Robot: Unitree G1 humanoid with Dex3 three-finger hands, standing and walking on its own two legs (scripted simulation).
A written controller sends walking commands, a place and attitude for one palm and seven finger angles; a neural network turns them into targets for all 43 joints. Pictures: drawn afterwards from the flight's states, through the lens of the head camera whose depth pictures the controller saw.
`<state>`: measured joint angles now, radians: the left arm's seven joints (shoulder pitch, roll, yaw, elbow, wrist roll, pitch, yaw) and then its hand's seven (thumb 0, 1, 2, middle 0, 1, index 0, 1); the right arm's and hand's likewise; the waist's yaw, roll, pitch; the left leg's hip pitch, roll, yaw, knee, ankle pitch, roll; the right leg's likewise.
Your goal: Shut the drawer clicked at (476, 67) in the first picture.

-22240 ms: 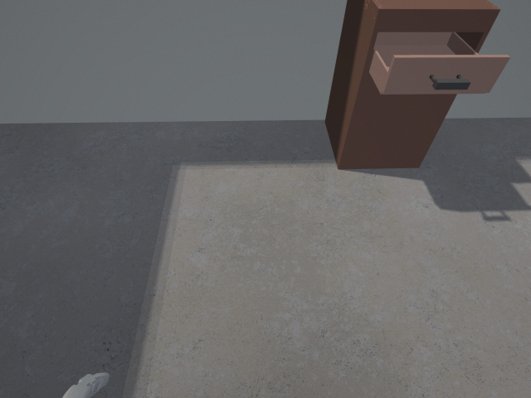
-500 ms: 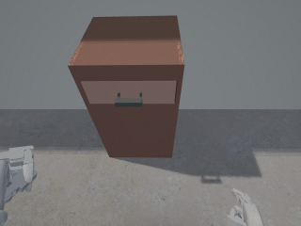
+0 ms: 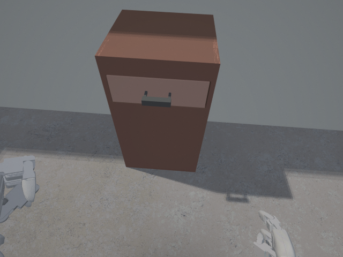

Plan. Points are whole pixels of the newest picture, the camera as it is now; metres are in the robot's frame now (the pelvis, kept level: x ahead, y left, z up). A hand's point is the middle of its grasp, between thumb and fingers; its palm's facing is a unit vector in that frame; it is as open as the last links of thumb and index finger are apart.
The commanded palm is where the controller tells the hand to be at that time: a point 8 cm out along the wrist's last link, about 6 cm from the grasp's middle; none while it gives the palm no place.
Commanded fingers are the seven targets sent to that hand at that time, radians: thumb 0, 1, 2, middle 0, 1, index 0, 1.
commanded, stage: step back with the hand held close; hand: left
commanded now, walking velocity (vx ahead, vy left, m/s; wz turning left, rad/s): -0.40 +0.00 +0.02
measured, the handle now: (157, 97) +0.72 +0.10 -0.10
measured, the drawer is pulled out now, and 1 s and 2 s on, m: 0.00 0.00 0.00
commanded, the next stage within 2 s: stop stepping back and stand still in 0.58 s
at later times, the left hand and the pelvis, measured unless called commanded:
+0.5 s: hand out of the picture +0.12 +0.26 +0.18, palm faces +0.42 -0.76 -0.50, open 3.2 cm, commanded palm +0.04 +0.29 +0.19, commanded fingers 0.00 0.90 0.90 -1.40 -1.60 -1.40 -1.60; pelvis -0.07 +0.00 +0.00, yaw +4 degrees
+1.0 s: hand out of the picture +0.07 +0.24 +0.17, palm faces +0.37 -0.83 -0.42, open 3.2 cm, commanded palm +0.03 +0.27 +0.19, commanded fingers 0.00 0.90 0.90 -1.40 -1.60 -1.40 -1.60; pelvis -0.13 +0.00 -0.02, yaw -5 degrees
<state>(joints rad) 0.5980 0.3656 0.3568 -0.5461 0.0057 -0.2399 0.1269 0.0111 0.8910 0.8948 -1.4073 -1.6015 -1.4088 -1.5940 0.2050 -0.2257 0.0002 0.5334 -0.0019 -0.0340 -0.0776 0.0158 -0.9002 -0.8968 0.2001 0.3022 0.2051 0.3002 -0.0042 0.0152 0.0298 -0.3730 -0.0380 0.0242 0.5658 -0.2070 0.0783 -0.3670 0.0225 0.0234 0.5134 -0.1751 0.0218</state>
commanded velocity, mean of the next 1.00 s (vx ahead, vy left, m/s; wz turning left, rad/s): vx -0.20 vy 0.02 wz -0.03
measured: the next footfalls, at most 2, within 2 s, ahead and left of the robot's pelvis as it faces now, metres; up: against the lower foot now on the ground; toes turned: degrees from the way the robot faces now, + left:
right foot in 0.66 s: -0.26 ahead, -0.14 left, +0.00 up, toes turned -2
left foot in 0.98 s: -0.01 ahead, +0.09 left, +0.00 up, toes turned -2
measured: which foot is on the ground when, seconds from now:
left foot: down 0.00-0.86, up 0.88-0.96, down 0.98-1.00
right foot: down 0.00-0.34, up 0.36-0.64, down 0.66-1.00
